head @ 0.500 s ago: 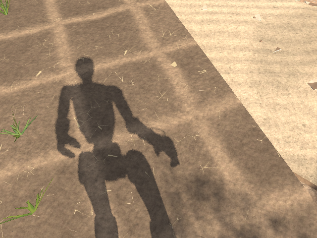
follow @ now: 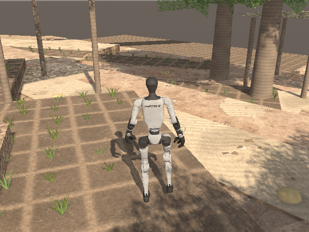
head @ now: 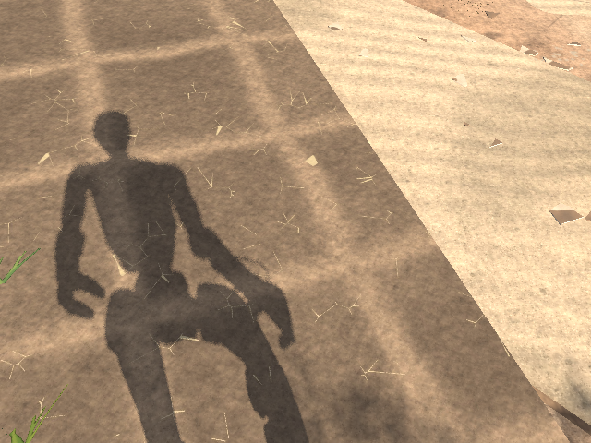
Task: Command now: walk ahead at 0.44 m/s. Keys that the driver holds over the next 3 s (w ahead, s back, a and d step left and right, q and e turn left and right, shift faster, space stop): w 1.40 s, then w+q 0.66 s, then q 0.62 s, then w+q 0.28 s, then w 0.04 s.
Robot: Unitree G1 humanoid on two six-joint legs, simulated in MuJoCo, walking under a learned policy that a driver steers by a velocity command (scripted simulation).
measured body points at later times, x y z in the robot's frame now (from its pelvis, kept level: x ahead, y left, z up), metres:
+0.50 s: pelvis +0.28 -0.05 -0.01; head +0.31 -0.06 +0.44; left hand +0.39 +0.22 -0.12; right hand +0.37 -0.33 -0.13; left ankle +0.25 +0.10 -0.66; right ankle +0.32 -0.14 -0.75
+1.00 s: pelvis +0.57 +0.02 -0.01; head +0.60 +0.03 +0.44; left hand +0.65 +0.30 -0.14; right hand +0.68 -0.25 -0.11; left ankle +0.62 +0.10 -0.75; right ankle +0.51 -0.14 -0.66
